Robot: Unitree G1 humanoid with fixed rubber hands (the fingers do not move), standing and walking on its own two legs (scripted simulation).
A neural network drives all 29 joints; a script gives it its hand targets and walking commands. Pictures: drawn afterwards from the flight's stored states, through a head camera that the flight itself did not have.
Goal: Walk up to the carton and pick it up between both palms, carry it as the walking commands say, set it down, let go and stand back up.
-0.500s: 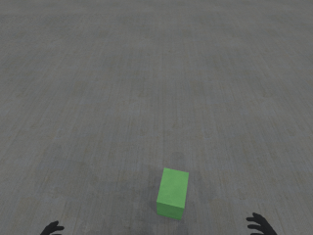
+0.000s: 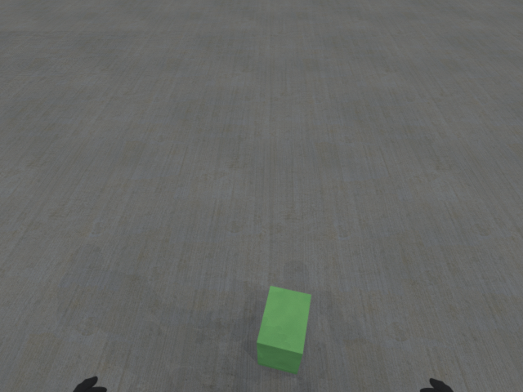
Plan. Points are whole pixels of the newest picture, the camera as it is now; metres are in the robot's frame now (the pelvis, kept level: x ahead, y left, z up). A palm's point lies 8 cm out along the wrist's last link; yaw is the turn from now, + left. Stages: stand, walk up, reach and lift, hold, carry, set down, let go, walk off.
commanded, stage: stand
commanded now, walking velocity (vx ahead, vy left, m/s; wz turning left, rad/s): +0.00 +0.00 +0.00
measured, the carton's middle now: (283, 330) +0.45 -0.06 -0.66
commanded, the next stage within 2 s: none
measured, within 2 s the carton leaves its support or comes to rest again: neither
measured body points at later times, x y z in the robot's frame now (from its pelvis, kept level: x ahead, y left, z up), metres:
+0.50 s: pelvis -0.01 +0.00 +0.00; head -0.01 -0.01 +0.45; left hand +0.09 +0.31 -0.11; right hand +0.08 -0.30 -0.12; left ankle -0.05 +0.14 -0.74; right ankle -0.01 -0.11 -0.74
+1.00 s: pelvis -0.02 +0.01 +0.01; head -0.02 +0.00 +0.46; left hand +0.08 +0.32 -0.11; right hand +0.06 -0.31 -0.12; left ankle -0.05 +0.14 -0.74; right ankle -0.01 -0.11 -0.74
